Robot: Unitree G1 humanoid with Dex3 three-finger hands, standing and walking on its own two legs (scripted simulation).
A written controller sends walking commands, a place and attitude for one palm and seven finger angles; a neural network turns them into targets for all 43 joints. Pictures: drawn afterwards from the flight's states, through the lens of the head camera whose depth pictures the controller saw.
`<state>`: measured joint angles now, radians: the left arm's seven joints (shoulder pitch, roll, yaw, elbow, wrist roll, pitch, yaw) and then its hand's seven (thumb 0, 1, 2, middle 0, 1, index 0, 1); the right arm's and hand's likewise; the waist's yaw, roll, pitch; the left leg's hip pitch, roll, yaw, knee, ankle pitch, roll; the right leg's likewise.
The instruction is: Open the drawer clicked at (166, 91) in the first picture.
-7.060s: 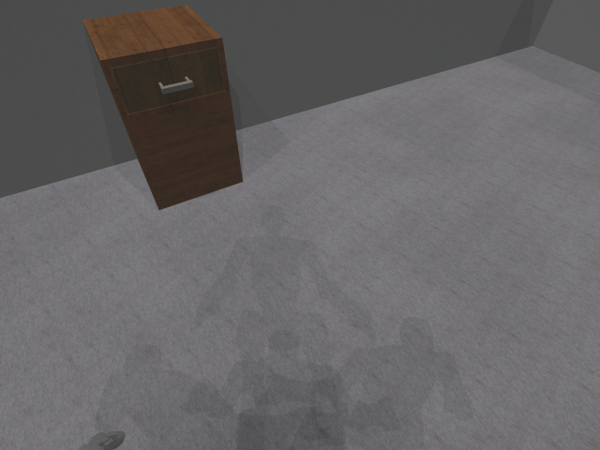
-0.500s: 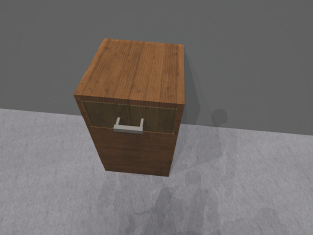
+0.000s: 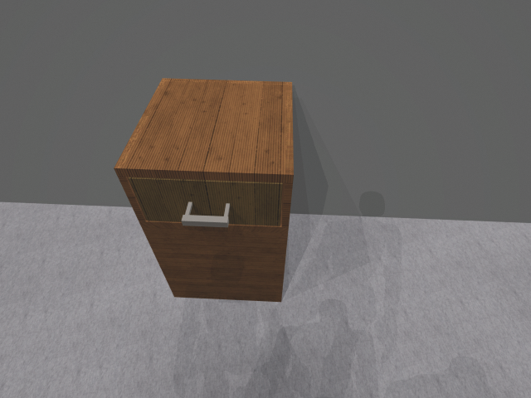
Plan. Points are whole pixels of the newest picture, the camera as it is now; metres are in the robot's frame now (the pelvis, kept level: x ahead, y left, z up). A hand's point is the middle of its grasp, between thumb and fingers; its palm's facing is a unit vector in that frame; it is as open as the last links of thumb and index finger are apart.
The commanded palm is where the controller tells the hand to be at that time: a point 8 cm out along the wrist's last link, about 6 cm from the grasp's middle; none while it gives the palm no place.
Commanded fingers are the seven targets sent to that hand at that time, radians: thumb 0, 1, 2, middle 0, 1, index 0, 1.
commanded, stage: look again from close up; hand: left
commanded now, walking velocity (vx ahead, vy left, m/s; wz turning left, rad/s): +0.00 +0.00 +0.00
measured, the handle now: (207, 214) +0.58 +0.19 -0.18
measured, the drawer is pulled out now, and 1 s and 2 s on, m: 0.00 0.00 0.00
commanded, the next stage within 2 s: shuffle to correct the standing spot in 0.58 s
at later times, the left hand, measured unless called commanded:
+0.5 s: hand out of the picture +0.03 +0.21 -0.18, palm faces +0.02 -0.98 -0.21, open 7.3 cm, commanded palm none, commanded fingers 0.00 0.90 0.90 -0.20 -0.30 -0.20 -0.30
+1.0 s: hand out of the picture +0.01 +0.18 -0.18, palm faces -0.04 -0.98 -0.19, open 7.4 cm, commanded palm none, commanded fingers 0.00 0.90 0.90 -0.20 -0.30 -0.20 -0.30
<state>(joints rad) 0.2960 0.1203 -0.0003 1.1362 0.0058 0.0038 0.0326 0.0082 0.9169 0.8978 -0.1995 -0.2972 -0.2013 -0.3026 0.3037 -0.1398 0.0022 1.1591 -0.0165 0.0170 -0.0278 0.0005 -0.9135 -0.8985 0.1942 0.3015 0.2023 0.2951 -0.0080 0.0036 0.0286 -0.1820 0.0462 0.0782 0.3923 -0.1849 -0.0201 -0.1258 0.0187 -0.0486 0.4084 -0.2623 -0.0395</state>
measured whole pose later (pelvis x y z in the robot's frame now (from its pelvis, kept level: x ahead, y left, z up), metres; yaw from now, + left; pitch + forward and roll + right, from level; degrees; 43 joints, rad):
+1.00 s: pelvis +0.03 +0.01 -0.01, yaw -3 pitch +1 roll +1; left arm 0.36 0.15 0.03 1.08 0.04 0.01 0.00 0.00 0.91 0.90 -0.20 -0.30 -0.20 -0.30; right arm 0.33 -0.16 -0.01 1.07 -0.03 -0.01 -0.03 0.00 -0.91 -0.90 0.20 0.30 0.21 0.30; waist -0.01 0.00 0.02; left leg -0.23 0.04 0.10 0.56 -0.35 0.00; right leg -0.26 -0.01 -0.08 0.59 -0.34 -0.04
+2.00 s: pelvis +0.06 -0.02 -0.01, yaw -2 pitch -1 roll +1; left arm 0.34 0.12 -0.01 1.08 0.02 -0.01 0.03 0.00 0.91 0.90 -0.20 -0.30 -0.20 -0.30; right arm 0.34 -0.16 0.01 1.10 -0.02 0.02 -0.02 0.00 -0.92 -0.90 0.19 0.30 0.20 0.29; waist -0.01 -0.02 0.00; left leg -0.27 0.01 0.06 0.44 -0.15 0.00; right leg -0.11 0.00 -0.08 0.46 -0.35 -0.04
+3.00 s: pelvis +0.10 -0.04 -0.01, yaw -3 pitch +0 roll +0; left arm 0.40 0.08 -0.01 1.09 0.03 -0.06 0.06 0.00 0.91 0.90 -0.20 -0.30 -0.20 -0.30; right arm 0.26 -0.17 0.00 1.06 -0.01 0.00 -0.04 0.01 -0.94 -0.90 0.19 0.30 0.20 0.30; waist 0.00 0.01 0.04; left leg -0.32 0.03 0.04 0.68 -0.33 0.03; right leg -0.05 0.05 -0.08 0.44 -0.36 -0.05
